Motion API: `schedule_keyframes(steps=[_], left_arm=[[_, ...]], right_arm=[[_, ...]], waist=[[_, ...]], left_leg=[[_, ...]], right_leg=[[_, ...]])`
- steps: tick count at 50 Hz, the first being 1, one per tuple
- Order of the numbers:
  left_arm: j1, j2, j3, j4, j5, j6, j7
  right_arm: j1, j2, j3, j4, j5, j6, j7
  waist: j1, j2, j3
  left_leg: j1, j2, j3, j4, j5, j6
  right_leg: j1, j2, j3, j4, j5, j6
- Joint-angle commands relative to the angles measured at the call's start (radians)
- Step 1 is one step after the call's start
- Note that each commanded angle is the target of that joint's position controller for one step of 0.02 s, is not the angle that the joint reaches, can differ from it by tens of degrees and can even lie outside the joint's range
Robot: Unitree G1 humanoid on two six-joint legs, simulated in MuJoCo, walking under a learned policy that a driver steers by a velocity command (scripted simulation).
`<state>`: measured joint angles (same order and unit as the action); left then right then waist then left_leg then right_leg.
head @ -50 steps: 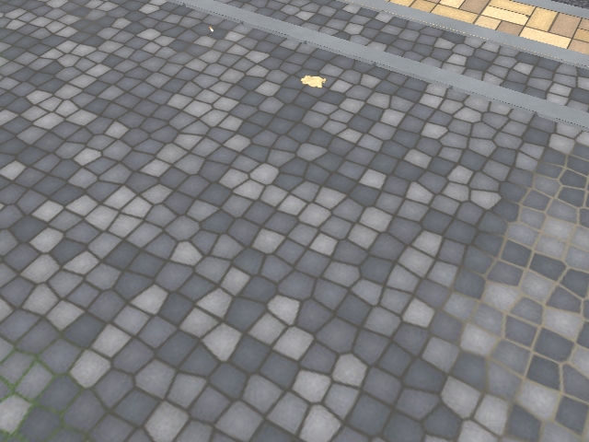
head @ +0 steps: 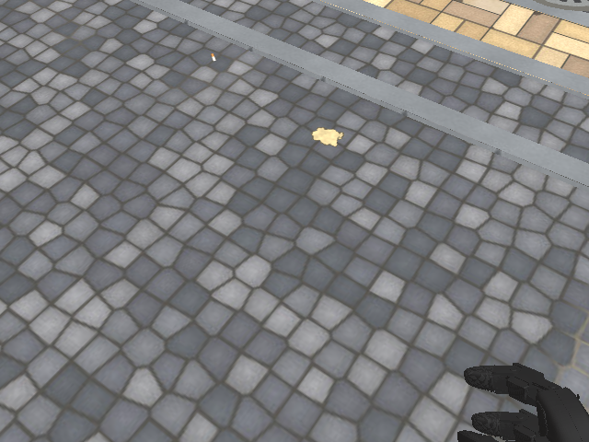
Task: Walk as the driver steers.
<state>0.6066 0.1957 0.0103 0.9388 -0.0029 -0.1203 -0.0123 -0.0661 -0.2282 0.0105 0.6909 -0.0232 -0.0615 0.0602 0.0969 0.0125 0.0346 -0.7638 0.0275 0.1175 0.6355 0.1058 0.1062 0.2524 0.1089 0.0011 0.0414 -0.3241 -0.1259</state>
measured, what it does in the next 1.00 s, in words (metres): walks ahead, turning right: left foot, then right foot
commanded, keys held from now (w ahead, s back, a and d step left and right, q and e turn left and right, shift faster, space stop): w+shift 0.22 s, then w+e+shift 0.58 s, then w+q+shift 0.20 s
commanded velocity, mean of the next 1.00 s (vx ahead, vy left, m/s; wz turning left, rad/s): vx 1.00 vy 0.00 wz -0.41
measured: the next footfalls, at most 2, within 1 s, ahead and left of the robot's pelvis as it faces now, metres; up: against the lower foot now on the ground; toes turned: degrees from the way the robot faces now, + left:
left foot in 0.08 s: +0.28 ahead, +0.06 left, +0.00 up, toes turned +3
right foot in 0.54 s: +0.72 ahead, -0.10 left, +0.00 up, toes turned -13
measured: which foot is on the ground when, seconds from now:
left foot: up 0.00-0.06, down 0.08-0.56, up 0.58-0.96, down 0.98-1.00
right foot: down 0.00-0.10, up 0.12-0.52, down 0.54-1.00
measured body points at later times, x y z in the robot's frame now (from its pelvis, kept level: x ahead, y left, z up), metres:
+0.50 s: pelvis +0.48 -0.02 -0.01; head +0.52 -0.03 +0.44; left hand +0.74 +0.15 -0.10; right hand +0.37 -0.26 -0.14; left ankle +0.25 +0.06 -0.72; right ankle +0.70 -0.12 -0.69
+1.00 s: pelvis +0.98 -0.13 -0.01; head +1.01 -0.15 +0.44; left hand +1.06 +0.17 -0.13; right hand +1.11 -0.43 -0.08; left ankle +1.15 -0.10 -0.73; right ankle +0.71 -0.09 -0.68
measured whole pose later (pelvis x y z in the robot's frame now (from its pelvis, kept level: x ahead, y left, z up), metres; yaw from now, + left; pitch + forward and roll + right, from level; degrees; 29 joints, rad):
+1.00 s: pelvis +0.98 -0.13 -0.01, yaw -26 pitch +2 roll +1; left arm 0.46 0.34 0.07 0.93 0.03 -0.09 0.00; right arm 0.03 -0.26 0.02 0.65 -0.04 -0.09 0.00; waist 0.09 -0.01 0.03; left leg -0.53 -0.02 0.05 0.54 -0.04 0.08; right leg 0.12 0.14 0.15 0.63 -0.42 -0.13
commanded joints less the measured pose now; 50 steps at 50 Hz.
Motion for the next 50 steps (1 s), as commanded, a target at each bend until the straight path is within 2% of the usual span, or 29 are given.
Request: schedule_keyframes(steps=[1,3,4,5,6,7,9,11,13,15,19,22,24,26,27,28,29,30,31,32,34,36,38,42,45,47,48,49,50], left_arm=[[-0.021,0.216,0.039,-0.025,0.016,-0.004,0.03],[-0.073,0.254,0.051,-0.017,0.045,0.027,0.047],[-0.145,0.256,0.054,-0.032,0.048,0.035,0.046],[-0.166,0.139,0.029,-0.066,0.058,0.02,0.034],[-0.029,0.078,0.017,-0.095,-0.019,0.005,0.01],[-0.157,0.155,0.021,-0.104,0.0,0.001,0.018],[-0.267,0.14,0.018,-0.128,0.014,0.004,0.007],[-0.259,0.09,0.004,-0.136,0.046,0.035,-0.018],[-0.318,0.069,-0.005,-0.161,0.045,0.056,-0.034],[-0.447,0.084,-0.008,-0.211,0.033,0.059,-0.038],[-0.609,0.068,-0.022,-0.256,0.017,0.047,-0.058],[-0.641,0.095,-0.019,-0.245,0.018,0.041,-0.063],[-0.572,0.136,-0.009,-0.221,0.028,0.044,-0.057],[-0.237,0.219,0.029,-0.123,0.026,0.048,-0.043],[-0.032,0.262,0.059,-0.068,0.027,0.055,-0.029],[-0.046,0.307,0.092,-0.064,0.002,0.076,-0.008],[-0.118,0.428,0.116,-0.087,0.041,0.085,-0.009],[-0.128,0.366,0.121,-0.112,0.031,0.089,0.002],[-0.162,0.288,0.107,-0.087,0.02,0.086,0.01],[-0.196,0.238,0.095,-0.076,0.02,0.081,0.01],[-0.238,0.206,0.077,-0.088,0.012,0.057,0.017],[-0.248,0.228,0.078,-0.099,0.002,0.034,0.008],[-0.239,0.249,0.086,-0.107,0.005,0.024,0.006],[-0.14,0.244,0.091,-0.08,-0.018,0.014,-0.007],[-0.093,0.259,0.087,-0.054,0.001,0.003,0.001],[-0.104,0.316,0.098,-0.05,0.031,0.009,0.017],[-0.15,0.329,0.101,-0.054,0.05,0.02,0.025],[-0.22,0.304,0.094,-0.073,0.063,0.025,0.03],[-0.126,0.166,0.06,-0.119,0.02,0.02,0.02]], right_arm=[[0.021,-0.1,-0.021,-0.037,0.002,-0.007,-0.021],[0.334,-0.185,-0.058,0.06,0.01,-0.004,-0.051],[0.543,-0.222,-0.08,0.119,0.0,-0.002,-0.071],[0.656,-0.279,-0.099,0.144,-0.018,0.002,-0.085],[0.566,-0.263,-0.099,0.135,-0.037,-0.001,-0.07],[0.468,-0.188,-0.098,0.124,-0.014,-0.005,-0.055],[0.405,-0.097,-0.08,0.15,-0.018,-0.025,-0.044],[0.414,-0.06,-0.063,0.185,-0.011,-0.044,-0.051],[0.437,-0.089,-0.068,0.207,0.006,-0.068,-0.05],[0.454,-0.102,-0.067,0.211,0.007,-0.085,-0.04],[0.516,-0.098,-0.052,0.231,0.03,-0.112,-0.037],[0.575,-0.15,-0.052,0.248,0.018,-0.106,-0.061],[0.578,-0.204,-0.061,0.244,0.0,-0.078,-0.094],[0.502,-0.254,-0.077,0.218,-0.024,-0.038,-0.116],[0.437,-0.277,-0.087,0.199,-0.026,-0.029,-0.117],[0.378,-0.198,-0.077,0.166,-0.034,-0.049,-0.096],[0.481,-0.11,-0.047,0.049,0.028,-0.067,-0.075],[0.383,-0.148,-0.035,0.035,0.013,-0.089,-0.077],[0.326,-0.158,-0.033,0.024,0.005,-0.1,-0.071],[0.288,-0.139,-0.029,0.007,-0.011,-0.096,-0.067],[0.301,-0.119,-0.019,0.006,-0.058,-0.046,-0.059],[0.244,-0.105,-0.011,-0.037,-0.063,-0.014,-0.05],[0.101,-0.097,0.001,-0.104,-0.047,-0.014,-0.04],[0.014,-0.078,0.013,-0.127,-0.018,-0.025,-0.031],[-0.024,-0.12,-0.004,-0.135,-0.013,-0.029,-0.038],[0.148,-0.189,-0.037,-0.087,-0.008,-0.035,-0.05],[0.347,-0.223,-0.057,-0.024,0.003,-0.033,-0.062],[0.575,-0.264,-0.079,0.038,0.001,-0.025,-0.079],[0.648,-0.364,-0.11,0.057,-0.032,-0.021,-0.082]], waist=[[-0.123,-0.126,-0.015],[-0.267,-0.149,-0.165],[-0.371,-0.127,-0.24],[-0.346,0.078,-0.314],[-0.191,0.282,-0.376],[-0.203,0.066,-0.208],[-0.133,-0.079,-0.025],[-0.059,-0.05,0.03],[-0.047,-0.021,0.09],[-0.069,-0.013,0.139],[-0.112,-0.025,0.142],[-0.123,0.032,0.093],[-0.068,0.11,0.006],[0.101,0.137,-0.165],[0.203,0.125,-0.223],[0.145,-0.105,-0.212],[-0.005,-0.322,-0.374],[0.051,-0.056,-0.367],[0.002,0.053,-0.169],[-0.06,0.102,-0.074],[-0.134,0.111,0.007],[-0.146,0.068,0.05],[-0.114,0.023,0.095],[-0.018,-0.035,0.039],[0.014,-0.059,0.018],[-0.083,-0.114,-0.097],[-0.191,-0.125,-0.182],[-0.311,-0.109,-0.261],[-0.236,0.208,-0.386]], left_leg=[[0.312,-0.114,0.04,-0.065,-0.078,0.039],[0.607,-0.131,-0.004,-0.097,-0.194,0.07],[0.859,-0.053,-0.07,-0.116,-0.265,0.108],[1.069,0.173,-0.318,-0.033,-0.467,0.132],[1.256,0.36,-0.923,-0.251,-0.663,0.281],[1.104,0.3,-0.83,-0.364,-0.72,0.24],[0.8,0.242,-0.607,-0.435,-0.545,0.204],[0.613,0.17,-0.478,-0.49,-0.523,0.158],[0.546,0.158,-0.359,-0.559,-0.461,0.125],[0.497,0.111,-0.204,-0.605,-0.259,0.081],[0.489,0.068,0.005,-0.644,0.19,-0.011],[0.753,0.098,0.07,-0.576,0.612,-0.063],[0.9,0.137,0.092,-0.383,0.964,-0.092],[0.873,0.171,0.087,0.083,1.084,-0.099],[0.729,0.15,0.085,0.426,0.892,-0.086],[0.415,-0.027,0.05,0.795,-0.169,-0.081],[-0.06,-0.114,-0.125,1.148,-0.633,-0.151],[-0.151,-0.051,-0.225,1.077,-0.524,-0.112],[-0.126,0.006,-0.23,0.914,-0.455,-0.092],[-0.052,0.043,-0.218,0.785,-0.447,-0.094],[0.068,0.076,-0.205,0.689,-0.477,-0.125],[0.134,0.094,-0.16,0.521,-0.476,-0.152],[0.187,0.084,-0.115,0.314,-0.297,-0.171],[0.329,0.025,-0.063,-0.004,0.084,-0.118],[0.324,-0.018,-0.024,-0.134,0.054,-0.045],[0.445,-0.08,-0.023,-0.135,-0.112,-0.005],[0.608,-0.089,-0.017,-0.139,-0.172,0.015],[0.856,-0.01,-0.089,-0.073,-0.28,0.051],[1.165,0.258,-0.599,-0.078,-0.473,0.222]], right_leg=[[-0.086,-0.273,0.019,0.192,1.398,0.049],[-0.092,-0.297,0.019,0.585,1.457,0.049],[-0.262,-0.267,-0.002,0.89,1.261,0.036],[-0.532,-0.13,-0.014,1.272,0.363,0.001],[-0.937,0.006,0.104,1.532,-0.157,0.024],[-1.024,-0.095,0.121,1.461,-0.008,-0.014],[-0.968,-0.153,0.105,1.358,0.067,-0.01],[-0.903,-0.2,0.105,1.278,0.06,0.02],[-0.963,-0.225,0.099,1.219,0.093,0.041],[-0.993,-0.22,0.069,1.08,0.225,0.044],[-0.813,-0.169,-0.089,0.744,0.544,0.009],[-0.79,-0.092,-0.172,0.618,0.563,-0.033],[-0.718,-0.014,-0.208,0.595,0.427,-0.05],[-0.402,0.035,-0.173,0.586,0.296,-0.09],[-0.19,-0.009,-0.079,0.51,0.237,-0.132],[-0.003,-0.126,0.119,0.564,0.246,-0.138],[0.332,-0.39,0.702,0.454,0.257,-0.43],[0.293,-0.391,0.808,0.284,0.074,-0.409],[0.064,-0.353,0.704,0.212,0.025,-0.336],[-0.129,-0.3,0.61,0.189,0.08,-0.278],[-0.384,-0.213,0.488,0.17,0.172,-0.238],[-0.559,-0.15,0.414,0.13,0.199,-0.229],[-0.661,-0.107,0.38,0.094,0.292,-0.21],[-0.525,-0.105,0.312,0.092,0.579,-0.118],[-0.261,-0.156,0.255,0.154,0.882,-0.066],[-0.115,-0.204,0.223,0.391,1.205,-0.028],[-0.133,-0.201,0.181,0.608,1.26,-0.015],[-0.314,-0.172,0.146,0.91,1.107,-0.006],[-0.699,-0.016,0.065,1.407,0.361,0.064]])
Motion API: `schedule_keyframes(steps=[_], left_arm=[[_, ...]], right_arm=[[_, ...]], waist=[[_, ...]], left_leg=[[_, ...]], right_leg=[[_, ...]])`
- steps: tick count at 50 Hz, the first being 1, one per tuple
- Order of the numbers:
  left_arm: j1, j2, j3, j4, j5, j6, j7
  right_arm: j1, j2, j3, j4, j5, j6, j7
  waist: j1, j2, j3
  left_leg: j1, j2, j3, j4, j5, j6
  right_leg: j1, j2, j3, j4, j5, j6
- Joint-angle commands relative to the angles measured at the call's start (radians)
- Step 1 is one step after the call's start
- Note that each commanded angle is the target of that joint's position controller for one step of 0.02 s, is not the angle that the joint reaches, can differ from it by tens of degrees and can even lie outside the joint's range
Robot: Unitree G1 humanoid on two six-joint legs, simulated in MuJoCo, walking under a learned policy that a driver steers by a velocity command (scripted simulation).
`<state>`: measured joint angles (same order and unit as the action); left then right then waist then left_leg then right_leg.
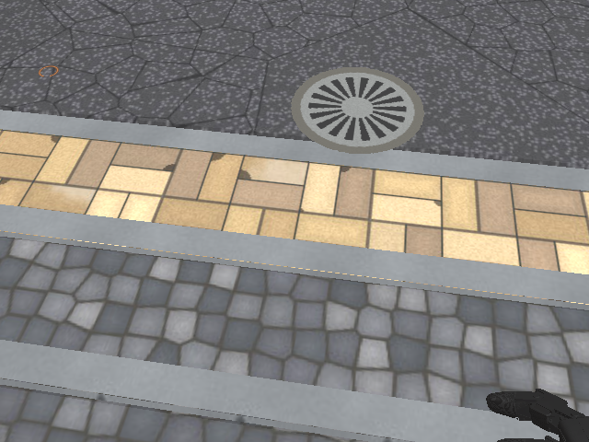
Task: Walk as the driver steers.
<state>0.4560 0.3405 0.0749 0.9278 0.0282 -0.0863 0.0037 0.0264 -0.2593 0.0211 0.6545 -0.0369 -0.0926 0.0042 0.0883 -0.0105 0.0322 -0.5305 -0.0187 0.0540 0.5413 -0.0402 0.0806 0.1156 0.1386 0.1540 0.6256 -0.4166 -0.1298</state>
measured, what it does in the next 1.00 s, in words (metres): walks ahead, turning left: right foot, then left foot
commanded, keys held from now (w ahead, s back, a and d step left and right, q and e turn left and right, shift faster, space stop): w+q+shift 1.00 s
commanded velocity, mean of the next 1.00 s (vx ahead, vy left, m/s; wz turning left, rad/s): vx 1.00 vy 0.00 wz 0.80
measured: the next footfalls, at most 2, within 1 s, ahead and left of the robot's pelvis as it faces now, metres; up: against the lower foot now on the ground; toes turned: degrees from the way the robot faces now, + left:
right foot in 0.38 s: +0.58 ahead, -0.07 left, +0.00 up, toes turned +19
left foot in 0.82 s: +0.86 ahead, +0.31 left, +0.00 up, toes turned +43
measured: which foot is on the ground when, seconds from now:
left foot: down 0.00-0.40, up 0.42-0.80, down 0.82-1.00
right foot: down 0.00-0.00, up 0.02-0.36, down 0.38-0.82, up 0.84-1.00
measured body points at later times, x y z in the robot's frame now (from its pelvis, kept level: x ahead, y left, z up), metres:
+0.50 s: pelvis +0.47 +0.04 +0.02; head +0.49 +0.04 +0.47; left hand +0.56 +0.34 -0.06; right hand +0.61 -0.23 -0.10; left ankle +0.29 +0.09 -0.60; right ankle +0.55 -0.08 -0.71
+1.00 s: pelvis +0.85 +0.28 +0.02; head +0.87 +0.29 +0.46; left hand +0.79 +0.57 -0.06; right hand +1.09 +0.11 -0.11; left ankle +0.83 +0.28 -0.71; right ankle +1.00 +0.16 -0.62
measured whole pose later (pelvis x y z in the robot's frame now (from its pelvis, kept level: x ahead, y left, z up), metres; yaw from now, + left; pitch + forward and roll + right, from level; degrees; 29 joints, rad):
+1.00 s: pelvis +0.85 +0.28 +0.02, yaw +51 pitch +0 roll +1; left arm 0.14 0.23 -0.02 0.63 0.07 -0.07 0.00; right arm 0.39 -0.32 -0.06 0.79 -0.02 -0.02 0.01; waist -0.02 0.00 0.05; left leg -0.23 -0.23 -0.04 0.50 -0.26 0.19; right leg -0.60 -0.13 0.11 1.22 -0.40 0.06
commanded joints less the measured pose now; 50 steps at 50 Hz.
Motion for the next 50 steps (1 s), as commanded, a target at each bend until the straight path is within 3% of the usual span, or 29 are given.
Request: schedule_keyframes(steps=[1,2,3,4,5,7,11,13,16,18,19,20,21,22,23,24,28,33,35,37,39,40,41,42,43,44,45,47,50], left_arm=[[0.029,0.035,-0.018,-0.118,-0.008,-0.036,-0.008],[-0.094,0.047,-0.026,-0.147,0.0,-0.04,-0.004],[-0.199,0.065,-0.032,-0.172,0.019,-0.047,-0.009],[-0.257,0.055,-0.037,-0.201,0.032,-0.046,-0.014],[-0.276,0.035,-0.045,-0.232,0.049,-0.035,-0.019],[-0.28,0.01,-0.061,-0.268,0.059,-0.01,-0.027],[-0.473,-0.015,-0.097,-0.369,0.02,-0.006,-0.055],[-0.495,-0.012,-0.096,-0.37,0.003,-0.005,-0.054],[-0.497,0.034,-0.079,-0.372,0.007,-0.009,-0.031],[-0.313,0.086,-0.048,-0.322,0.013,-0.019,-0.007],[-0.138,0.133,-0.026,-0.294,0.024,-0.026,0.013],[0.041,0.214,0.003,-0.279,0.057,-0.025,0.033],[-0.005,0.263,0.02,-0.272,0.046,-0.01,0.025],[-0.094,0.152,0.008,-0.282,0.036,-0.004,0.021],[-0.137,0.072,-0.01,-0.277,0.028,-0.006,0.015],[-0.143,0.045,-0.016,-0.257,0.033,-0.008,0.012],[-0.088,-0.008,-0.028,-0.161,-0.006,-0.038,-0.003],[-0.171,0.036,-0.019,-0.14,-0.008,-0.056,-0.001],[-0.125,0.076,-0.013,-0.122,-0.007,-0.055,0.002],[-0.083,0.142,0.002,-0.126,-0.004,-0.038,0.013],[-0.128,0.204,0.02,-0.15,0.005,-0.002,0.024],[-0.151,0.2,0.021,-0.168,0.014,0.01,0.021],[-0.147,0.104,0.003,-0.181,0.022,0.011,0.001],[-0.045,0.058,-0.02,-0.311,0.006,-0.004,-0.005],[-0.15,0.12,-0.021,-0.335,0.007,-0.031,-0.003],[-0.196,0.119,-0.027,-0.334,0.007,-0.044,0.0],[-0.223,0.098,-0.036,-0.332,0.018,-0.04,0.004],[-0.189,0.078,-0.046,-0.315,0.049,0.003,0.003],[-0.283,0.043,-0.056,-0.357,0.042,0.041,-0.005]], right_arm=[[0.513,-0.289,-0.125,0.11,0.011,0.023,0.0],[0.394,-0.228,-0.119,0.093,0.014,0.02,0.01],[0.374,-0.171,-0.111,0.1,0.023,0.019,0.017],[0.386,-0.136,-0.102,0.121,0.02,0.019,0.016],[0.4,-0.105,-0.09,0.147,0.022,0.017,0.01],[0.412,-0.128,-0.094,0.17,0.03,0.004,0.004],[0.352,-0.178,-0.119,0.137,0.033,-0.006,0.004],[0.381,-0.208,-0.133,0.138,0.048,-0.011,0.017],[0.446,-0.219,-0.141,0.151,0.051,-0.001,0.014],[0.452,-0.254,-0.148,0.158,0.043,0.006,0.011],[0.425,-0.236,-0.144,0.146,0.043,-0.001,0.015],[0.429,-0.092,-0.109,0.107,0.058,-0.01,0.008],[0.487,-0.071,-0.089,0.05,0.078,-0.001,0.005],[0.389,-0.128,-0.095,0.073,0.05,0.019,-0.003],[0.306,-0.133,-0.096,0.069,0.031,0.027,0.007],[0.261,-0.121,-0.096,0.065,0.022,0.036,0.02],[0.151,-0.049,-0.078,-0.018,0.005,0.088,0.056],[-0.004,-0.069,-0.056,-0.111,0.005,0.09,0.096],[-0.048,-0.073,-0.05,-0.115,0.004,0.088,0.103],[0.02,-0.108,-0.06,-0.088,0.007,0.084,0.095],[0.307,-0.171,-0.092,-0.009,0.007,0.078,0.075],[0.506,-0.219,-0.123,0.064,0.007,0.077,0.053],[0.444,-0.291,-0.155,0.073,0.034,0.092,0.025],[0.347,-0.425,-0.17,0.006,-0.001,0.108,0.022],[0.392,-0.386,-0.174,-0.023,0.005,0.116,0.005],[0.373,-0.325,-0.161,0.009,0.013,0.105,-0.005],[0.356,-0.285,-0.149,0.031,0.018,0.085,-0.01],[0.295,-0.243,-0.128,0.032,0.02,0.054,-0.016],[0.293,-0.221,-0.12,0.039,0.029,0.027,-0.003]], waist=[[-0.2,0.303,-0.403],[-0.174,0.168,-0.214],[-0.178,0.022,-0.139],[-0.156,-0.025,-0.069],[-0.114,-0.026,-0.019],[-0.065,0.03,0.023],[-0.072,0.062,0.088],[-0.102,0.067,0.056],[-0.126,0.059,0.009],[-0.033,0.022,-0.132],[0.055,0.015,-0.23],[0.092,-0.158,-0.385],[0.011,-0.371,-0.475],[0.011,-0.198,-0.295],[0.014,-0.089,-0.165],[0.0,-0.041,-0.098],[-0.071,-0.101,-0.004],[-0.126,-0.051,0.073],[-0.116,-0.023,0.089],[-0.16,-0.063,0.019],[-0.313,-0.096,-0.136],[-0.386,-0.051,-0.222],[-0.303,0.172,-0.16],[-0.158,0.321,-0.326],[-0.241,0.139,-0.372],[-0.199,0.021,-0.196],[-0.143,-0.058,-0.094],[-0.057,-0.08,-0.02],[-0.05,-0.05,0.039]], left_leg=[[0.99,0.344,-0.967,-0.216,-0.424,0.311],[0.858,0.323,-0.854,-0.252,-0.479,0.301],[0.715,0.286,-0.736,-0.263,-0.409,0.273],[0.587,0.24,-0.651,-0.281,-0.33,0.247],[0.475,0.193,-0.594,-0.302,-0.277,0.231],[0.368,0.159,-0.553,-0.339,-0.233,0.236],[0.052,0.059,-0.4,-0.453,-0.13,0.182],[0.053,0.069,-0.405,-0.462,0.009,0.149],[0.281,0.084,-0.426,-0.315,0.205,0.101],[0.33,0.04,-0.38,0.018,0.425,0.06],[0.192,0.001,-0.356,0.276,0.312,0.041],[-0.018,-0.065,-0.258,0.626,-0.196,0.033],[-0.206,-0.072,-0.17,0.837,-0.447,0.031],[-0.303,0.017,-0.151,0.882,-0.338,0.041],[-0.309,0.05,-0.135,0.832,-0.273,0.035],[-0.287,0.075,-0.13,0.798,-0.256,0.028],[-0.323,0.132,-0.111,0.749,-0.249,0.013],[-0.172,0.108,0.002,0.41,0.036,0.032],[-0.04,0.046,0.1,0.271,0.072,0.066],[0.079,-0.034,0.149,0.237,0.008,0.098],[0.39,-0.086,0.115,0.224,-0.087,0.145],[0.665,-0.096,0.041,0.163,-0.134,0.175],[0.774,0.001,-0.156,0.084,-0.212,0.204],[1.039,0.263,-0.76,-0.083,-0.211,0.408],[1.022,0.298,-0.909,-0.249,-0.411,0.423],[0.849,0.273,-0.851,-0.296,-0.395,0.373],[0.659,0.226,-0.757,-0.295,-0.282,0.332],[0.382,0.136,-0.595,-0.298,-0.138,0.301],[0.169,0.055,-0.484,-0.349,-0.097,0.286]], right_leg=[[-0.806,0.013,-0.059,0.899,-0.014,0.065],[-0.916,-0.092,-0.022,0.881,0.088,0.054],[-0.892,-0.134,-0.024,0.798,0.136,0.059],[-0.864,-0.159,-0.034,0.72,0.139,0.067],[-0.833,-0.173,-0.039,0.659,0.121,0.087],[-0.822,-0.202,-0.053,0.538,0.055,0.118],[-0.549,-0.195,-0.14,0.105,0.34,0.16],[-0.4,-0.163,-0.158,0.026,0.506,0.16],[-0.39,-0.143,-0.143,-0.093,0.45,0.147],[-0.168,-0.11,-0.157,-0.127,0.302,0.122],[0.059,-0.211,-0.075,-0.097,0.196,0.096],[0.304,-0.515,0.276,-0.153,-0.183,0.041],[0.333,-0.664,0.732,-0.335,-0.348,-0.044],[0.204,-0.597,0.623,-0.347,-0.39,-0.042],[0.08,-0.542,0.423,-0.338,-0.207,-0.024],[-0.013,-0.501,0.288,-0.352,-0.012,-0.007],[-0.125,-0.448,-0.014,-0.403,0.38,0.036],[-0.257,-0.35,-0.337,-0.524,0.56,0.085],[-0.239,-0.333,-0.413,-0.498,0.854,0.097],[-0.131,-0.355,-0.426,-0.326,1.295,0.106],[-0.158,-0.401,-0.401,0.073,1.458,0.095],[-0.313,-0.383,-0.386,0.391,1.257,0.1],[-0.585,-0.182,-0.384,0.79,0.214,0.133],[-0.951,-0.093,-0.215,1.096,-0.115,0.179],[-1.045,-0.134,-0.064,1.082,-0.004,0.167],[-1.047,-0.187,-0.057,0.962,0.038,0.158],[-0.969,-0.226,-0.063,0.839,0.048,0.162],[-0.805,-0.263,-0.062,0.704,0.003,0.184],[-0.713,-0.282,-0.106,0.458,0.04,0.211]])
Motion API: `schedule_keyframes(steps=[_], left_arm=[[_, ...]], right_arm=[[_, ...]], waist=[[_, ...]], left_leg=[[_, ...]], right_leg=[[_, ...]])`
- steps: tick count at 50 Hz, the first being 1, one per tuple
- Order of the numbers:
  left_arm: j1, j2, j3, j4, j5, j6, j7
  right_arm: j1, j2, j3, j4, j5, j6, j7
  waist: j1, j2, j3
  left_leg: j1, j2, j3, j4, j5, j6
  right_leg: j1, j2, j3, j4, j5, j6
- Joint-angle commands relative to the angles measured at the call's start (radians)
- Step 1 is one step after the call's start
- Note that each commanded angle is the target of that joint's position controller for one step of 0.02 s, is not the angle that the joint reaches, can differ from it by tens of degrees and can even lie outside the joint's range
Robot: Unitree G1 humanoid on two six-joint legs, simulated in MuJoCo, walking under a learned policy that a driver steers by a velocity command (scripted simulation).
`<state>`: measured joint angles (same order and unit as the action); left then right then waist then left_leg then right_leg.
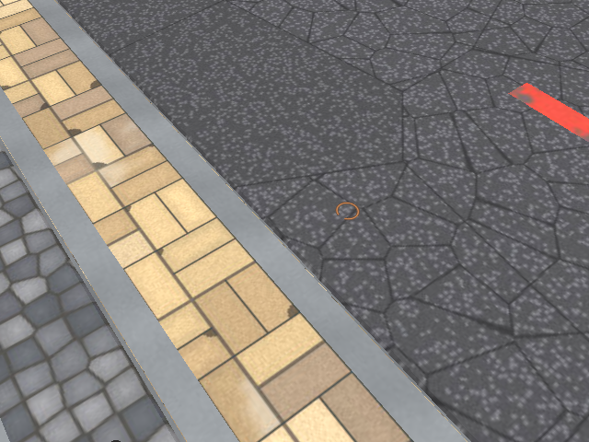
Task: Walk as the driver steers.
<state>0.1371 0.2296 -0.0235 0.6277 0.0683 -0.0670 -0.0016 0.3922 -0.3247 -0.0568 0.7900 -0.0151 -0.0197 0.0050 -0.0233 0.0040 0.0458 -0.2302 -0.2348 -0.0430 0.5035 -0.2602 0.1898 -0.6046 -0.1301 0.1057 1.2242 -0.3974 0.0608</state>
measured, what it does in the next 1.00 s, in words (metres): walks ahead: right foot, then left foot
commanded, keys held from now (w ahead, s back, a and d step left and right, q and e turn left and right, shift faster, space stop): w+q+shift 0.18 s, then w+shift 0.50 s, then w+e+shift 0.32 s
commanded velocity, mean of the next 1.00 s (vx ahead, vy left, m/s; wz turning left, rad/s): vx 1.00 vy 0.00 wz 0.26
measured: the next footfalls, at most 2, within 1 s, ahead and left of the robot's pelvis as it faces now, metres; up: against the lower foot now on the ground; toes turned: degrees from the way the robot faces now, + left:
right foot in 0.22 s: +0.42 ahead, -0.18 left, +0.00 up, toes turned +16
left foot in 0.66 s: +0.73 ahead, +0.17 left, +0.00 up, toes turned +23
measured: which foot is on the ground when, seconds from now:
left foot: down 0.00-0.24, up 0.26-0.64, down 0.66-1.00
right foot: up 0.00-0.20, down 0.22-0.68, up 0.70-1.00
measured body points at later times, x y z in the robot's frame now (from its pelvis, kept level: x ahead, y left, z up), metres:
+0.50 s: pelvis +0.43 -0.04 +0.01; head +0.44 -0.04 +0.46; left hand +0.27 +0.21 -0.11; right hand +0.74 -0.18 -0.05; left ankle +0.50 +0.11 -0.66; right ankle +0.38 -0.19 -0.73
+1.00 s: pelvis +0.86 +0.15 +0.00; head +0.88 +0.16 +0.45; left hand +0.97 +0.44 -0.10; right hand +0.88 -0.13 -0.13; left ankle +0.69 +0.15 -0.73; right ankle +1.09 +0.08 -0.66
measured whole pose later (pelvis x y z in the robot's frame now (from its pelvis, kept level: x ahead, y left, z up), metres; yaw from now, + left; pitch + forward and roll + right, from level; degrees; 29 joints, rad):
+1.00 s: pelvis +0.86 +0.15 +0.00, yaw +13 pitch +1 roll +2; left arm 0.12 0.30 0.03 0.76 0.01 -0.02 -0.07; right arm 0.48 -0.29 -0.04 0.92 -0.01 -0.12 0.01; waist -0.05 -0.04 0.03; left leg 0.18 -0.11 0.19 0.15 -0.35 0.07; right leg -0.80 -0.08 -0.07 0.87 0.07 -0.09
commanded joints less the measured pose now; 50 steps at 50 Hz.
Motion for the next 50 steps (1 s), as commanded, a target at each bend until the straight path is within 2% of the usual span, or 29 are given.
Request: schedule_keyframes(steps=[1,4,6,8,9,10,11,12,13,14,15,16,19,22,25,28,30,31,32,33,34,35,36,37,38,40,43,47,50], left_arm=[[-0.035,0.133,0.034,-0.087,-0.006,0.02,-0.006],[-0.134,0.111,0.023,-0.114,-0.037,0.015,-0.019],[-0.154,0.135,0.03,-0.119,-0.049,0.011,-0.018],[-0.124,0.17,0.043,-0.11,-0.05,0.007,-0.011],[-0.051,0.203,0.059,-0.089,-0.05,0.004,-0.002],[0.107,0.239,0.079,-0.048,-0.046,-0.001,0.01],[0.315,0.28,0.1,-0.001,-0.032,-0.007,0.03],[0.472,0.355,0.121,0.023,0.004,-0.016,0.047],[0.343,0.394,0.133,0.021,0.001,-0.012,0.032],[0.204,0.261,0.116,-0.01,-0.01,-0.004,0.019],[0.174,0.203,0.104,0.0,-0.02,-0.003,0.01],[0.176,0.18,0.099,0.025,-0.015,-0.004,0.005],[0.247,0.148,0.084,0.117,-0.031,-0.032,-0.005],[0.274,0.171,0.087,0.151,-0.044,-0.051,-0.013],[0.279,0.189,0.088,0.171,-0.05,-0.058,-0.017],[0.333,0.218,0.088,0.212,-0.059,-0.059,-0.021],[0.366,0.256,0.092,0.238,-0.058,-0.052,-0.013],[0.376,0.282,0.095,0.248,-0.055,-0.043,-0.004],[0.367,0.302,0.097,0.254,-0.05,-0.029,0.006],[0.338,0.297,0.095,0.246,-0.053,-0.018,0.012],[0.354,0.205,0.075,0.214,-0.04,-0.016,0.008],[0.441,0.102,0.055,0.165,-0.076,-0.024,-0.007],[0.32,0.207,0.076,0.15,-0.07,-0.025,0.002],[0.247,0.187,0.072,0.137,-0.074,-0.027,-0.001],[0.238,0.155,0.062,0.148,-0.071,-0.023,-0.007],[0.283,0.118,0.057,0.179,-0.049,0.013,-0.028],[0.181,0.097,0.061,0.158,-0.043,0.05,-0.048],[-0.01,0.075,0.047,0.09,-0.063,0.04,-0.064],[-0.1,0.069,0.033,0.059,-0.062,0.031,-0.084]], right_arm=[[-0.075,-0.153,-0.043,-0.096,0.007,-0.05,-0.001],[-0.068,-0.165,-0.057,-0.095,0.012,-0.056,0.011],[-0.043,-0.178,-0.064,-0.087,0.018,-0.057,0.015],[-0.032,-0.188,-0.07,-0.083,0.015,-0.052,0.006],[-0.038,-0.209,-0.074,-0.083,0.009,-0.05,0.005],[-0.053,-0.231,-0.076,-0.075,0.004,-0.05,0.008],[-0.08,-0.196,-0.063,-0.078,0.0,-0.061,0.012],[-0.07,-0.041,-0.021,-0.113,0.01,-0.075,0.006],[0.04,-0.003,0.005,-0.152,0.032,-0.076,0.011],[-0.027,-0.065,0.005,-0.107,-0.001,-0.056,0.002],[-0.092,-0.087,0.001,-0.109,-0.021,-0.049,0.015],[-0.144,-0.084,0.003,-0.118,-0.029,-0.044,0.028],[-0.201,-0.032,0.023,-0.155,-0.035,-0.025,0.054],[-0.316,-0.038,0.035,-0.21,-0.034,-0.023,0.061],[-0.445,-0.041,0.051,-0.26,-0.027,-0.03,0.08],[-0.501,-0.021,0.064,-0.267,-0.022,-0.036,0.089],[-0.474,-0.04,0.057,-0.25,-0.032,-0.035,0.071],[-0.405,-0.063,0.048,-0.231,-0.038,-0.035,0.058],[-0.239,-0.092,0.031,-0.18,-0.038,-0.035,0.043],[-0.034,-0.13,0.009,-0.112,-0.039,-0.035,0.026],[0.106,-0.21,-0.018,-0.071,-0.052,-0.035,0.005],[0.051,-0.262,-0.031,-0.094,-0.051,-0.033,-0.002],[0.014,-0.214,-0.036,-0.097,-0.032,-0.031,-0.002],[-0.034,-0.155,-0.022,-0.074,-0.028,-0.042,-0.004],[-0.059,-0.107,-0.015,-0.055,-0.031,-0.056,0.0],[-0.088,-0.057,-0.001,-0.036,-0.026,-0.079,-0.003],[-0.061,-0.029,0.005,0.007,0.001,-0.109,0.005],[-0.036,-0.011,0.015,0.034,-0.002,-0.125,0.01],[0.009,-0.046,0.019,0.057,0.007,-0.13,-0.009]], waist=[[0.047,-0.047,0.047],[0.0,0.005,0.033],[-0.024,0.028,0.005],[-0.013,0.037,-0.02],[0.023,0.033,-0.068],[0.115,-0.004,-0.159],[0.217,-0.027,-0.253],[0.235,-0.245,-0.36],[0.089,-0.503,-0.399],[0.08,-0.246,-0.217],[0.08,-0.097,-0.138],[0.074,-0.033,-0.088],[0.042,-0.09,-0.01],[0.033,-0.075,0.038],[0.034,-0.059,0.076],[0.045,-0.053,0.091],[0.021,-0.088,0.038],[-0.021,-0.122,-0.027],[-0.103,-0.148,-0.123],[-0.202,-0.13,-0.217],[-0.204,0.007,-0.333],[-0.072,0.262,-0.462],[-0.116,0.11,-0.377],[-0.077,0.047,-0.189],[-0.036,-0.012,-0.083],[0.036,0.011,-0.033],[0.047,0.035,0.053],[0.03,0.029,0.092],[0.022,0.013,0.091]], left_leg=[[-0.182,0.247,-0.367,-0.33,0.119,0.161],[-0.187,0.208,-0.341,-0.326,0.193,0.094],[-0.106,0.235,-0.371,-0.29,0.288,0.064],[-0.001,0.254,-0.41,-0.202,0.375,0.028],[0.042,0.252,-0.415,-0.097,0.5,0.007],[0.06,0.227,-0.364,0.098,0.621,-0.017],[-0.052,0.188,-0.304,0.375,0.582,-0.04],[-0.28,0.103,-0.212,0.732,0.033,-0.055],[-0.491,0.068,-0.131,0.881,-0.221,-0.068],[-0.553,0.169,-0.115,0.918,-0.104,-0.059],[-0.531,0.205,-0.091,0.865,-0.035,-0.069],[-0.502,0.228,-0.087,0.808,-0.016,-0.076],[-0.495,0.246,-0.121,0.702,-0.034,-0.094],[-0.576,0.239,-0.111,0.58,0.068,-0.112],[-0.454,0.246,0.002,0.317,0.227,-0.116],[-0.287,0.244,0.103,0.168,0.3,-0.075],[-0.217,0.19,0.156,0.124,0.213,-0.045],[-0.133,0.157,0.164,0.121,0.139,-0.028],[0.038,0.132,0.154,0.112,0.075,-0.009],[0.282,0.154,0.117,0.059,0.076,0.012],[0.532,0.371,-0.131,0.068,-0.197,0.024],[0.709,0.626,-0.704,-0.114,-0.436,0.082],[0.63,0.599,-0.709,-0.199,-0.389,0.073],[0.46,0.567,-0.523,-0.213,-0.238,0.062],[0.293,0.532,-0.407,-0.248,-0.097,0.043],[0.11,0.474,-0.248,-0.322,-0.04,-0.005],[0.071,0.438,-0.076,-0.408,0.116,-0.055],[0.067,0.341,0.194,-0.426,0.527,-0.135],[0.141,0.349,0.277,-0.418,0.843,-0.185]], right_leg=[[0.04,-0.007,-0.071,-0.234,0.124,0.023],[0.176,0.042,-0.078,-0.492,0.43,0.01],[0.239,0.071,-0.072,-0.586,0.478,-0.004],[0.303,0.096,-0.052,-0.669,0.417,-0.015],[0.385,0.128,-0.058,-0.678,0.323,-0.023],[0.539,0.147,-0.095,-0.687,0.245,-0.038],[0.766,0.085,-0.065,-0.654,0.144,-0.062],[0.979,-0.176,0.293,-0.752,-0.282,-0.111],[0.976,-0.316,0.861,-1.009,-0.454,-0.201],[0.821,-0.274,0.775,-1.006,-0.526,-0.218],[0.707,-0.225,0.589,-0.982,-0.39,-0.217],[0.616,-0.175,0.451,-0.983,-0.232,-0.201],[0.508,-0.11,0.259,-1.027,-0.028,-0.19],[0.496,-0.11,0.132,-1.102,0.134,-0.213],[0.424,-0.068,-0.054,-1.194,0.33,-0.19],[0.45,-0.078,-0.132,-1.248,0.582,-0.188],[0.596,-0.086,-0.178,-1.111,1.048,-0.179],[0.649,-0.101,-0.195,-0.973,1.262,-0.171],[0.644,-0.111,-0.204,-0.759,1.366,-0.162],[0.532,-0.078,-0.215,-0.48,1.271,-0.148],[0.301,-0.003,-0.197,-0.101,0.674,-0.153],[-0.031,0.157,-0.088,0.224,-0.05,-0.131],[-0.147,0.121,-0.008,0.266,0.019,-0.158],[-0.171,0.076,-0.021,0.201,0.109,-0.158],[-0.124,0.039,-0.025,0.127,0.136,-0.155],[-0.014,0.0,-0.012,0.049,0.152,-0.138],[-0.093,-0.022,-0.028,-0.019,0.225,-0.125],[-0.088,0.032,-0.154,-0.252,0.468,-0.141],[0.014,0.099,-0.268,-0.464,0.583,-0.181]])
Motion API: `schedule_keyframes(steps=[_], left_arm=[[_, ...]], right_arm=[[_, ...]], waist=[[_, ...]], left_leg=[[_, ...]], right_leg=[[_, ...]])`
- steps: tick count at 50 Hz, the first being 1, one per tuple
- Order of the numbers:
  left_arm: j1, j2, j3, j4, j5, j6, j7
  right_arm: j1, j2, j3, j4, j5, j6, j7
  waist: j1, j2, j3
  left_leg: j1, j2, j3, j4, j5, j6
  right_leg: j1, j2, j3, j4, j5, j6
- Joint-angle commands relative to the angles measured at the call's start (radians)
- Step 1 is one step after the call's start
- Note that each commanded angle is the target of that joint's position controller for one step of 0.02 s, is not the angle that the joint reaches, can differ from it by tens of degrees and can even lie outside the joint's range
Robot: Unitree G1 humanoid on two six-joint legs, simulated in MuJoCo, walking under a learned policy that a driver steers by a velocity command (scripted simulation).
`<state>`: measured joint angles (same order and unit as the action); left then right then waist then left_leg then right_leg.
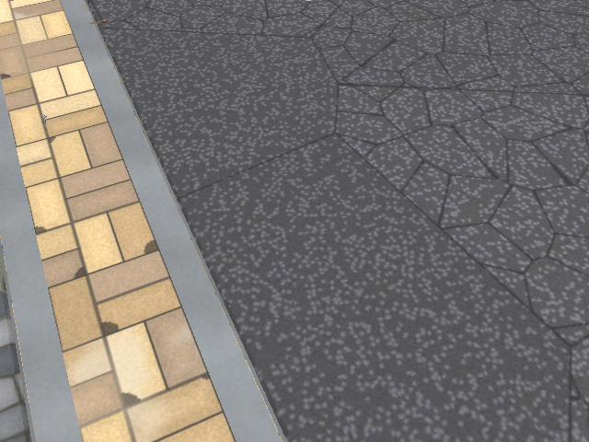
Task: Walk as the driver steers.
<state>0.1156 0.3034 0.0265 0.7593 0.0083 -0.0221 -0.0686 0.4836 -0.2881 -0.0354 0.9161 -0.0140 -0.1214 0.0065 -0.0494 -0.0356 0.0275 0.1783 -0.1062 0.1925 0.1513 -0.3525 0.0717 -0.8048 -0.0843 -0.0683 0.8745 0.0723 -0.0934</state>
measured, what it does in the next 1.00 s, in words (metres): walks ahead, turning right: right foot, then left foot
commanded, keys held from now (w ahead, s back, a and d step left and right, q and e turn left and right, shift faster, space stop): w+e+shift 0.16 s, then e+shift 0.66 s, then q+shift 0.18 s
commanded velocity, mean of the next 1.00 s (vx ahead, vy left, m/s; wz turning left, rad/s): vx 0.39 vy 0.00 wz -0.81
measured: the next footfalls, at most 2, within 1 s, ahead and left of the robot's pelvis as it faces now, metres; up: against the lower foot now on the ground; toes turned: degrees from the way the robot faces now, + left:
right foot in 0.12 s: +0.32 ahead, -0.04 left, +0.00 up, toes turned -11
left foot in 0.50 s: +0.67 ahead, +0.01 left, +0.00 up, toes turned -34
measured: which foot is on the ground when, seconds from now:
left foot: down 0.00-0.12, up 0.14-0.48, down 0.50-0.90, up 0.92-1.00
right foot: up 0.00-0.10, down 0.12-0.50, up 0.52-0.88, down 0.90-1.00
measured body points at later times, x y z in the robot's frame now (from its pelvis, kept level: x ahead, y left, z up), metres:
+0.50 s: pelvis +0.43 +0.00 -0.01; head +0.46 -0.02 +0.43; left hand +0.57 +0.27 -0.13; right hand +0.55 -0.31 -0.07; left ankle +0.63 +0.03 -0.73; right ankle +0.29 -0.03 -0.72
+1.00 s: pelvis +0.49 -0.02 +0.01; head +0.48 -0.05 +0.46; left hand +0.80 -0.02 -0.06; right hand +0.33 -0.25 -0.13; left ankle +0.62 +0.05 -0.69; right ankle +0.43 -0.09 -0.73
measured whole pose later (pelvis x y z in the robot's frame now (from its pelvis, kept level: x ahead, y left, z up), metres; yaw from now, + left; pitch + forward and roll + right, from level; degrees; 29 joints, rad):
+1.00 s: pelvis +0.49 -0.02 +0.01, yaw -51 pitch -1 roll +1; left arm 0.12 0.23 0.01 0.60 0.03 0.05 -0.01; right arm 0.29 -0.30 -0.05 0.72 -0.01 0.07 0.01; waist -0.05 0.05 0.03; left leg -0.42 0.07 0.08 0.83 -0.43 -0.05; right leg -0.27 0.00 -0.04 0.56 -0.28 -0.05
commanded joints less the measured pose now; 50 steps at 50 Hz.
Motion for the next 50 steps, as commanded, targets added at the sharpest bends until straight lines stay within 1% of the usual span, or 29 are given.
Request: schedule_keyframes(steps=[1,4,5,6,7,8,9,10,11,13,18,21,23,24,25,26,27,28,29,30,35,40,43,44,45,46,47,49,50], left_arm=[[-0.076,0.008,-0.015,-0.07,0.001,-0.014,-0.019],[0.151,0.097,0.013,-0.008,0.009,-0.002,-0.01],[0.361,0.145,0.038,0.051,0.012,0.002,0.001],[0.564,0.193,0.071,0.106,0.003,0.003,0.022],[0.502,0.231,0.091,0.121,-0.025,0.013,0.044],[0.398,0.336,0.109,0.072,0.01,0.02,0.046],[0.354,0.288,0.111,0.019,0.01,0.023,0.059],[0.305,0.203,0.092,0.024,0.013,0.02,0.072],[0.255,0.172,0.081,0.032,0.009,0.012,0.074],[0.21,0.161,0.07,0.015,0.001,-0.015,0.071],[0.197,0.182,0.089,0.008,-0.011,-0.019,0.058],[0.238,0.171,0.099,0.002,-0.01,0.016,0.063],[0.197,0.178,0.105,-0.029,-0.003,0.023,0.073],[0.172,0.167,0.103,-0.046,-0.01,0.017,0.075],[0.209,0.08,0.081,-0.085,-0.021,0.009,0.077],[0.366,0.056,0.073,-0.116,-0.031,0.013,0.09],[0.427,0.105,0.077,-0.073,0.019,0.029,0.093],[0.355,0.11,0.076,-0.09,0.022,0.042,0.083],[0.245,0.138,0.084,-0.101,0.035,0.057,0.073],[0.177,0.148,0.09,-0.128,0.03,0.074,0.054],[0.141,0.074,0.062,-0.18,0.009,0.113,0.033],[0.047,0.081,0.057,-0.237,-0.003,0.123,0.009],[0.052,0.071,0.054,-0.242,0.0,0.105,0.005],[0.108,0.068,0.052,-0.215,0.008,0.091,0.013],[0.141,0.113,0.055,-0.21,0.017,0.075,0.028],[0.1,0.238,0.077,-0.244,0.022,0.073,0.042],[0.115,0.142,0.054,-0.23,0.026,0.065,0.056],[-0.047,0.03,0.002,-0.213,0.035,0.052,0.071],[-0.076,0.05,0.008,-0.21,0.031,0.046,0.084]], right_arm=[[-0.07,-0.106,-0.005,-0.067,0.006,-0.028,-0.022],[-0.108,-0.194,-0.028,-0.087,-0.009,0.01,-0.067],[-0.172,-0.217,-0.036,-0.108,-0.021,0.028,-0.072],[-0.247,-0.237,-0.048,-0.126,-0.025,0.045,-0.065],[-0.3,-0.094,-0.015,-0.158,-0.042,0.031,-0.036],[-0.167,-0.043,0.01,-0.263,-0.011,0.011,-0.032],[-0.223,-0.087,0.022,-0.288,-0.02,-0.017,-0.028],[-0.259,-0.115,0.02,-0.28,-0.02,-0.03,-0.021],[-0.272,-0.108,0.019,-0.281,-0.028,-0.023,-0.02],[-0.247,-0.104,0.023,-0.273,-0.049,0.037,-0.026],[-0.361,-0.029,0.049,-0.344,-0.011,0.072,-0.021],[-0.405,-0.048,0.048,-0.359,-0.004,0.07,-0.027],[-0.326,-0.094,0.032,-0.336,-0.012,0.052,-0.039],[-0.219,-0.122,0.022,-0.302,-0.019,0.037,-0.047],[-0.111,-0.19,0.008,-0.294,-0.027,0.026,-0.057],[-0.135,-0.218,0.0,-0.329,-0.03,0.043,-0.052],[-0.167,-0.164,-0.003,-0.336,-0.015,0.064,-0.045],[-0.25,-0.149,-0.01,-0.351,-0.008,0.07,-0.062],[-0.308,-0.07,0.014,-0.365,-0.011,0.087,-0.069],[-0.331,-0.059,0.021,-0.354,-0.015,0.096,-0.074],[-0.291,-0.109,-0.012,-0.308,-0.025,0.092,-0.047],[-0.315,-0.151,-0.039,-0.322,-0.034,0.109,-0.03],[-0.258,-0.177,-0.051,-0.301,-0.022,0.134,-0.02],[-0.222,-0.165,-0.05,-0.285,-0.016,0.146,-0.013],[-0.166,-0.099,-0.036,-0.28,-0.014,0.156,0.004],[-0.19,-0.036,-0.013,-0.339,-0.007,0.169,-0.005],[-0.256,-0.083,-0.023,-0.316,-0.004,0.186,-0.011],[-0.186,-0.042,-0.013,-0.259,0.026,0.19,0.007],[-0.157,-0.077,-0.029,-0.235,0.012,0.183,0.011]], waist=[[0.057,0.07,0.085],[0.198,0.147,-0.066],[0.301,0.154,-0.149],[0.406,0.093,-0.194],[0.312,-0.171,-0.111],[0.153,-0.235,-0.276],[0.19,-0.05,-0.285],[0.126,0.116,-0.089],[0.055,0.164,0.008],[-0.012,0.203,0.066],[0.024,0.031,-0.062],[0.084,-0.02,-0.105],[0.04,-0.03,-0.12],[-0.015,-0.014,-0.147],[-0.028,0.122,-0.259],[0.064,0.283,-0.42],[0.081,0.176,-0.422],[0.072,0.223,-0.401],[0.06,0.13,-0.271],[0.058,0.167,-0.179],[0.08,0.179,-0.125],[0.072,0.23,-0.108],[0.065,0.19,-0.097],[0.077,0.126,-0.094],[0.074,-0.117,-0.086],[0.076,-0.331,-0.061],[0.121,-0.159,-0.083],[0.012,-0.146,-0.038],[0.0,-0.179,-0.032]], left_leg=[[-0.211,0.232,0.057,-0.02,1.123,-0.083],[-0.111,0.291,0.053,0.343,1.562,-0.107],[-0.188,0.311,0.031,0.607,1.577,-0.102],[-0.346,0.258,0.031,1.041,1.248,-0.091],[-0.703,0.046,-0.009,1.442,-0.006,-0.087],[-1.031,0.025,-0.21,1.681,-0.191,-0.126],[-1.119,0.064,-0.313,1.604,-0.121,-0.103],[-1.083,0.118,-0.317,1.447,-0.036,-0.087],[-0.994,0.149,-0.304,1.332,-0.028,-0.098],[-0.815,0.187,-0.276,1.176,-0.062,-0.139],[-0.514,0.095,-0.166,0.635,0.278,-0.129],[-0.454,0.033,-0.181,0.458,0.376,-0.119],[-0.368,0.025,-0.232,0.324,0.411,-0.107],[-0.26,0.071,-0.257,0.248,0.511,-0.087],[-0.045,0.349,-0.466,0.298,0.814,-0.024],[0.084,0.658,-0.783,0.34,1.162,0.122],[0.045,0.647,-0.789,0.396,1.196,0.185],[-0.042,0.625,-0.788,0.313,0.764,0.222],[-0.203,0.507,-0.638,0.234,0.495,0.164],[-0.306,0.429,-0.506,0.193,0.416,0.121],[-0.424,0.402,-0.258,0.165,0.525,0.112],[-0.511,0.426,-0.123,0.157,0.228,0.062],[-0.534,0.414,-0.099,0.247,0.182,0.023],[-0.586,0.388,-0.077,0.321,0.184,-0.021],[-0.684,0.297,0.013,0.533,0.019,-0.092],[-0.81,0.152,-0.011,0.681,-0.267,-0.142],[-0.68,0.198,-0.152,0.777,-0.219,-0.137],[-0.548,0.169,-0.196,0.734,-0.085,-0.121],[-0.548,0.141,-0.179,0.747,-0.046,-0.112]], right_leg=[[0.26,0.091,-0.125,-0.156,0.127,-0.042],[0.523,0.2,-0.153,-0.176,-0.027,-0.083],[0.729,0.208,-0.107,-0.164,-0.102,-0.12],[0.931,0.159,0.005,-0.25,-0.162,-0.19],[1.052,0.073,0.158,-0.219,-0.091,-0.223],[1.268,-0.128,0.669,-0.335,-0.16,-0.447],[1.235,-0.204,0.901,-0.575,-0.398,-0.458],[1.007,-0.185,0.832,-0.646,-0.332,-0.386],[0.813,-0.142,0.722,-0.634,-0.115,-0.341],[0.539,-0.068,0.524,-0.61,0.292,-0.294],[0.411,0.175,0.277,-0.479,0.565,-0.115],[0.495,0.203,0.345,-0.374,0.381,-0.029],[0.534,0.198,0.422,-0.225,0.26,0.011],[0.522,0.224,0.399,-0.069,0.193,0.043],[0.401,0.269,0.305,0.22,-0.308,0.075],[0.277,0.332,0.193,0.419,-0.838,0.087],[0.221,0.221,0.174,0.558,-0.778,0.094],[0.17,0.183,0.141,0.603,-0.657,0.099],[0.185,0.132,0.134,0.524,-0.568,0.112],[0.213,0.118,0.132,0.468,-0.531,0.125],[0.313,0.086,0.075,0.27,-0.47,0.121],[0.484,0.061,0.005,-0.007,-0.443,0.087],[0.615,0.115,-0.021,-0.241,-0.444,0.058],[0.706,0.131,0.01,-0.363,-0.398,0.042],[0.77,-0.058,0.282,-0.581,-0.379,0.008],[0.661,-0.329,0.561,-0.647,-0.142,-0.13],[0.578,-0.301,0.428,-0.61,-0.032,-0.163],[0.485,-0.172,0.195,-0.613,-0.02,-0.098],[0.521,-0.134,0.132,-0.589,0.028,-0.076]])
Keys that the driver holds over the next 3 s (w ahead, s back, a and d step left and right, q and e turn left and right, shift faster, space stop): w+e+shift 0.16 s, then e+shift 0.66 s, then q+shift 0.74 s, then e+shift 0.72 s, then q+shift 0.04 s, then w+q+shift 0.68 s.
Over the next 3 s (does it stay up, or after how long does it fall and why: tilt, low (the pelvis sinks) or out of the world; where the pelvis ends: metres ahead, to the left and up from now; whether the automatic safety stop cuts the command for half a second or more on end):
stays up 0.76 -0.19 -0.04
